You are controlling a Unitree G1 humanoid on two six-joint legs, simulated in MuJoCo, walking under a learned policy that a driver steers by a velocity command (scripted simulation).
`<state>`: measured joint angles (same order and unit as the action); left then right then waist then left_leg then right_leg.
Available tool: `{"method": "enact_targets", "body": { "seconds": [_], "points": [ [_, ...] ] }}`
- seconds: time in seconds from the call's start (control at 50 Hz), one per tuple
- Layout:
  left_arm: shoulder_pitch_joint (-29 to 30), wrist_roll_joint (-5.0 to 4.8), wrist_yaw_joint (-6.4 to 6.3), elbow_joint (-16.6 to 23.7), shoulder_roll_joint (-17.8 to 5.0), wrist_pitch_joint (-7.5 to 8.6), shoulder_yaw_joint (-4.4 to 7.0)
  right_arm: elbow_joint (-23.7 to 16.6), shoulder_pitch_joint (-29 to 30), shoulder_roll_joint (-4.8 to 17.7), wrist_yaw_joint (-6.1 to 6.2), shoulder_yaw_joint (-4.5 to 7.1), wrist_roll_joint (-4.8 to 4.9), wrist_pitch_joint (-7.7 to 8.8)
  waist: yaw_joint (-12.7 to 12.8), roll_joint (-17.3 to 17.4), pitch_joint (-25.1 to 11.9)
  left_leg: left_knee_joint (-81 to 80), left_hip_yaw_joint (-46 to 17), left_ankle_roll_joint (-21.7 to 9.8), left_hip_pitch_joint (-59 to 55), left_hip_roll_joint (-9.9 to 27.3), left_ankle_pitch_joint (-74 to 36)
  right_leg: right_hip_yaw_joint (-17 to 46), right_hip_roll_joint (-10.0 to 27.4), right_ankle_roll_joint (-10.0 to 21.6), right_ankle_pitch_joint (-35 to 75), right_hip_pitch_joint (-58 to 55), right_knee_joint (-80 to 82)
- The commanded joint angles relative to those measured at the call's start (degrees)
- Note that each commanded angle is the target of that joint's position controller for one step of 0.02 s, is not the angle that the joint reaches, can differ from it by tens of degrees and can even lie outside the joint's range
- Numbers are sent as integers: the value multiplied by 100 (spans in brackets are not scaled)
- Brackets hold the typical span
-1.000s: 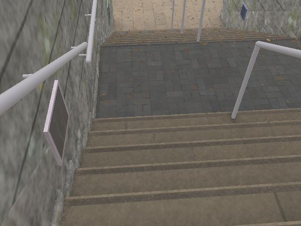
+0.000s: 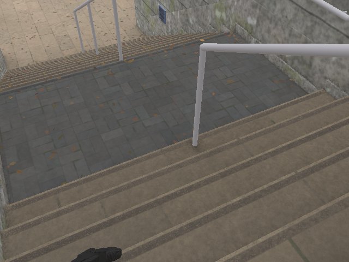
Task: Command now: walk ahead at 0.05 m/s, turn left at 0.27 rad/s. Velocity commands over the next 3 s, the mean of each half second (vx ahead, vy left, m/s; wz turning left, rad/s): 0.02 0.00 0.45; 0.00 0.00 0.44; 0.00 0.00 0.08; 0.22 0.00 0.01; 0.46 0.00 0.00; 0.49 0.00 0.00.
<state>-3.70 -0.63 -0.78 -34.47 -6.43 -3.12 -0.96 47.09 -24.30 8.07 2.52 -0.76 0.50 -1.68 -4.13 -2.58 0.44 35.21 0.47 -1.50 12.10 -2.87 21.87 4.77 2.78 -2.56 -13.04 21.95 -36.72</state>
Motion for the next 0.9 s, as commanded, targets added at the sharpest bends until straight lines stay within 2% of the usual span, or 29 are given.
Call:
{"method": "enact_targets", "body": {
  "seconds": [0.02, 0.04, 0.06, 0.1, 0.12, 0.18, 0.2, 0.28, 0.3, 0.32, 0.34, 0.36, 0.38, 0.4, 0.42, 0.44, 0.48, 0.5, 0.52, 0.54, 0.58, 0.62, 0.64, 0.66, 0.7, 0.74, 0.84, 0.88, 0.9],
  "points": [
    [-159, 56, -112, 251, -1116, -60, 423, -646, -88, 888, 1, 292, 59, 35, 200, -637, -437, -629, -1018, -338, 1588, 299, -374, 238, 561, 1005, 2093, -1752, 12],
    [-276, 69, -115, 265, -1026, -89, 416, -752, 281, 967, 13, 328, 113, -48, 358, -643, -210, -362, -784, -242, 1793, 62, 190, 347, 533, 1045, 962, -1424, 437],
    [-443, 38, -165, 173, -1066, -106, 440, -845, 442, 889, 45, 348, 88, -149, 392, -837, -44, 136, -546, -158, 2099, -106, 370, 670, 684, 1145, 185, -1315, 929],
    [-777, 94, -184, 12, -1274, -30, 506, -1131, 462, 729, -40, 349, 52, -208, 407, -1263, -392, 1324, -440, 5, 2214, -114, 642, 1664, 1425, 1626, -150, -1573, 1617],
    [-705, 152, -192, 22, -1254, 39, 493, -1240, 559, 801, -71, 383, 54, -210, 423, -1193, -542, 2106, -547, 65, 2336, 40, 931, 1930, 1698, 1835, 267, -1537, 1652],
    [-186, 141, -139, -14, -1328, 127, 489, -1317, 570, 820, -99, 400, -67, -311, 129, -621, -738, 2810, -514, 248, 2029, 298, 841, 1153, 1734, 1805, 1645, -959, 1383],
    [62, 203, -115, -25, -1415, 125, 519, -1370, 593, 785, -131, 367, -32, -378, 31, -492, -706, 2704, -350, 265, 1662, 319, 723, 760, 1638, 1643, 1728, -592, 1337],
    [239, 83, -150, -188, -1593, 14, 544, -1439, 283, 890, -169, 407, 83, -417, -180, -718, -691, 1293, 228, -116, 377, 75, -15, -194, 1297, 1115, 447, 233, 846],
    [239, 22, -208, -210, -1588, -23, 553, -1386, 47, 927, -180, 442, 83, -408, -249, -476, -636, 829, 278, -254, -19, -72, -228, -416, 1150, 903, 73, 532, 400],
    [46, -88, -265, -258, -1422, -74, 527, -1372, -103, 986, -181, 483, 25, -398, -224, 175, -363, 190, -138, -407, -435, -132, -316, -730, 866, 587, -491, 1150, -577],
    [43, -88, -273, -112, -1159, -63, 492, -1414, -369, 1754, -154, 691, -65, -338, -87, 2260, -67, -680, -2469, -907, -978, 1182, -2934, -1321, 149, 34, -1984, 2819, -2804],
    [551, -92, -276, 407, -1162, 74, 430, -1716, -227, 2168, -240, 721, -38, -178, -140, 2497, -119, -1641, -4427, -1665, -765, 2030, -3379, -190, -361, -14, -2755, 3534, -3483],
    [879, -157, -354, 457, -1450, 119, 514, -1809, 73, 2084, -278, 709, -220, -80, -191, 1759, 22, -1748, -4479, -1998, -624, 2078, -2126, 271, -342, -11, -2378, 3797, -3818],
    [709, -87, -431, 353, -1580, 137, 567, -1819, 411, 1888, -227, 664, -167, -85, 13, 1356, 86, -1510, -3983, -1896, -476, 1843, -1483, 362, -257, -31, -1808, 3761, -4042],
    [442, 79, -478, 177, -1587, 75, 612, -1877, 729, 1735, -152, 595, -48, -142, 218, 964, -7, -1319, -3525, -1617, -292, 1611, -1335, 365, -172, -65, -1239, 3586, -4229],
    [227, 175, -467, 84, -1558, 33, 606, -1921, 924, 1624, -93, 531, 46, -184, 368, 880, -12, -1132, -3141, -1468, 11, 1476, -1736, 256, -175, -168, -766, 3422, -4464],
    [-53, 214, -356, 66, -1393, -47, 562, -2010, 1195, 1481, -23, 406, 6, -250, 587, 612, -241, -960, -2584, -1340, 567, 1122, -2568, 63, -290, -289, -157, 2743, -4898],
    [-218, 277, -315, 78, -1257, -82, 507, -1969, 1235, 1400, 15, 379, 82, -253, 607, 411, -366, -851, -2435, -1302, 588, 1009, -2653, -32, -293, -311, 129, 2619, -4913],
    [-195, 269, -291, 147, -1149, -91, 460, -1947, 1202, 1359, 48, 338, 109, -261, 599, 383, -444, -793, -2399, -1304, 559, 959, -2787, -47, -294, -332, 282, 2527, -4844],
    [-254, 271, -300, 205, -1084, -92, 430, -1847, 1098, 1372, 84, 330, 44, -231, 570, 423, -518, -720, -2420, -1348, 488, 949, -3178, -18, -322, -307, 341, 2540, -4903],
    [-160, 273, -250, 332, -1024, -43, 373, -1796, 1097, 1290, 93, 351, 111, -209, 440, 439, -686, -527, -2417, -1256, -15, 872, -3193, 78, -228, -246, 555, 2659, -4341],
    [54, 373, -169, 451, -901, 22, 308, -1666, 937, 1182, 169, 388, 102, -227, 236, 571, -827, -318, -2677, -1206, -495, 858, -3432, 176, -240, -275, 534, 2722, -3712],
    [60, 310, -115, 535, -881, 73, 289, -1606, 842, 1263, 183, 431, 66, -273, 221, 648, -862, -314, -2884, -1249, -590, 907, -3072, 200, -274, -272, 274, 2661, -3481],
    [152, 262, -78, 533, -1082, 44, 381, -1618, 775, 1412, 171, 449, 44, -314, 160, 497, -700, -312, -3124, -1197, -511, 946, -2716, 250, -324, -292, 118, 2572, -3354],
    [382, 169, 35, 617, -938, 91, 323, -1596, 897, 1370, 224, 431, 28, -420, 178, 835, -412, -328, -3167, -1284, -268, 892, -2526, 163, -426, -210, -431, 2367, -2561],
    [318, 93, 79, 507, -1132, 141, 392, -1637, 962, 1468, 149, 431, -118, -467, 229, 1312, -417, -580, -3257, -1355, -149, 886, -2422, 58, -610, -192, -941, 1850, -2473],
    [80, 10, 150, 264, -984, 148, 342, -1720, 1509, 1169, 29, 351, -30, -342, 335, 1363, -521, -660, -3051, -1234, 422, 599, -2279, -92, -574, 86, -1015, -25, -563],
    [-456, 91, 173, 48, -897, 188, 367, -1675, 1501, 962, -16, 292, 37, -267, 559, 1001, -575, -501, -2941, -923, 935, 277, -1577, -110, -483, 393, 200, -1385, 768],
    [-859, 232, 186, -39, -1250, 227, 451, -1650, 1192, 747, -32, 253, -31, -239, 490, 23, -797, 438, -2519, -531, 1343, -154, -670, 642, 237, 692, 1906, -2190, 962]
  ]
}}
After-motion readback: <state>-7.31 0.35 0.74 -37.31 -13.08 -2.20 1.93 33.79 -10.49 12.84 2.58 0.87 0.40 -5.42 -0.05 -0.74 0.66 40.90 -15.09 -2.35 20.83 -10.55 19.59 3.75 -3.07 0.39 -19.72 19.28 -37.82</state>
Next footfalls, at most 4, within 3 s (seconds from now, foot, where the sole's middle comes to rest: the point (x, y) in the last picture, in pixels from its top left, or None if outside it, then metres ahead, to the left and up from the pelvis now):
0.32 left None -0.01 0.13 -0.76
0.88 right None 0.10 -0.08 -0.76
2.26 right None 0.38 0.01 -0.92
2.78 left None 0.56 0.35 -1.09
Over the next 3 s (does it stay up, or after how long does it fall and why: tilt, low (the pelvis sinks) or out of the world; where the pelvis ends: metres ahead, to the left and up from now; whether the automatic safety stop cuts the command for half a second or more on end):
stays up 0.58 0.27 -0.33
